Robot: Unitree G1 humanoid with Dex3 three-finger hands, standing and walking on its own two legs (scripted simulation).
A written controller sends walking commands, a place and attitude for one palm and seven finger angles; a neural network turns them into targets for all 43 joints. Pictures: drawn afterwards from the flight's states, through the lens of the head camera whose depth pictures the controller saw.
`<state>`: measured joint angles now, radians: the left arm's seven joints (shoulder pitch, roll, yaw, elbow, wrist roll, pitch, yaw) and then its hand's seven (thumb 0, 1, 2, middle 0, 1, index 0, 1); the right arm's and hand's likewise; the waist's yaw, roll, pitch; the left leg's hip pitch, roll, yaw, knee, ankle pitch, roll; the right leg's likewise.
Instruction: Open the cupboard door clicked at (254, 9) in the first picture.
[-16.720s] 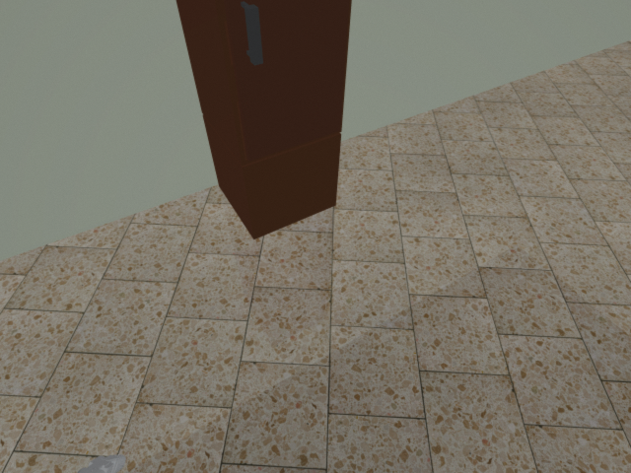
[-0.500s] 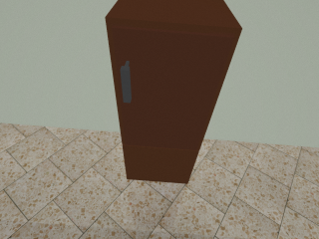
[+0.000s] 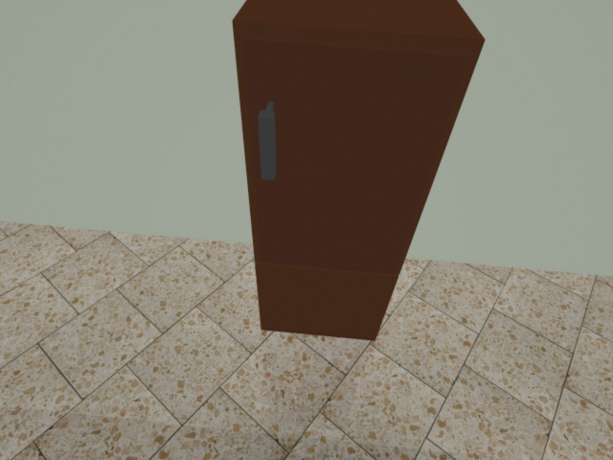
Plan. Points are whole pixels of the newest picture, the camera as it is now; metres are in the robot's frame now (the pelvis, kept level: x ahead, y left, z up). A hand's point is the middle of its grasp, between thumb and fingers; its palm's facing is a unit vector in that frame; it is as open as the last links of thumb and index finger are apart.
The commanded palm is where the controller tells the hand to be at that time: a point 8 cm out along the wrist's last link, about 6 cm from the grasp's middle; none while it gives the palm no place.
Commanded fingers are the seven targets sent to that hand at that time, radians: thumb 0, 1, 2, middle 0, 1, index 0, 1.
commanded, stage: come to a stop and stand still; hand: left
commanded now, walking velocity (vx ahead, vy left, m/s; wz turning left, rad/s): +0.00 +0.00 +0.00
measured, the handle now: (269, 140) +0.66 +0.13 +0.08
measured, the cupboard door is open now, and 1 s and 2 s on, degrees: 0 0 0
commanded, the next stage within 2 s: look again from close up in 0.60 s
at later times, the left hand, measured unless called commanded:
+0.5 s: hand out of the picture -0.03 +0.19 -0.17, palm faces -0.04 -0.98 -0.18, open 7.3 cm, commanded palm none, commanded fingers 0.00 0.90 0.90 -0.20 -0.30 -0.20 -0.30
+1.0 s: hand out of the picture -0.12 +0.16 -0.17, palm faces +0.02 -0.99 -0.13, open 7.3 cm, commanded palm none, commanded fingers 0.00 0.90 0.90 -0.20 -0.30 -0.20 -0.30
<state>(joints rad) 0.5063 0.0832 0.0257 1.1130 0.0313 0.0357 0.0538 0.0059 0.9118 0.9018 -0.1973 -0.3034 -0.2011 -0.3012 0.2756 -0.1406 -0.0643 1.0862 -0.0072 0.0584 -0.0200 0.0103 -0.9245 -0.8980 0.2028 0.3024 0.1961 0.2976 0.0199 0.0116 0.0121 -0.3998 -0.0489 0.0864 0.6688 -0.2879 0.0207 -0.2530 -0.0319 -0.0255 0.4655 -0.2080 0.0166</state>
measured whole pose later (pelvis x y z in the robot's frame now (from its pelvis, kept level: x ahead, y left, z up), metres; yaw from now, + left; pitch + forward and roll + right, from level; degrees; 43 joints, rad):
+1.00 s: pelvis -0.04 +0.02 +0.01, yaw -4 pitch -1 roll -1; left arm 0.47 0.08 0.00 1.13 0.03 -0.01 0.05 0.01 0.91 0.90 -0.20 -0.30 -0.20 -0.30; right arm 0.29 -0.13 -0.03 1.12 -0.01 0.02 -0.03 0.01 -0.93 -0.90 0.20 0.30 0.19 0.30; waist 0.01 0.00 0.00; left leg -0.27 -0.05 0.10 0.38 -0.11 0.08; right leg -0.19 -0.03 -0.03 0.43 -0.23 0.02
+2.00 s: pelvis -0.04 -0.05 -0.08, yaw +0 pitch +11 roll -3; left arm 0.41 0.27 0.20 -0.05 -0.32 -0.40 -0.36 0.02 0.31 0.65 -0.24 -0.69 -0.24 -0.68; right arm 0.16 -0.20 0.04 0.54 0.04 -0.18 -0.06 0.01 -0.91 -0.90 0.21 0.30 0.20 0.30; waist 0.06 0.05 -0.12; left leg -0.90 0.03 -0.06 1.13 -0.43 -0.01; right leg -0.72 0.05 -0.17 1.09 -0.57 -0.08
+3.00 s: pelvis -0.03 +0.01 -0.02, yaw -1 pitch +4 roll -3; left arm -0.09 0.47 0.41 0.35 -0.35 -0.11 -0.46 -0.01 -0.49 0.30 -0.30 -1.20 -0.30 -1.20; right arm 0.27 -0.27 0.06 0.57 0.06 -0.19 -0.10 0.01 -0.90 -0.90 0.21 0.30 0.20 0.30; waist 0.02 0.03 -0.05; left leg -0.52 -0.02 0.02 0.73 -0.28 0.07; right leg -0.36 0.01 -0.09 0.67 -0.37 0.00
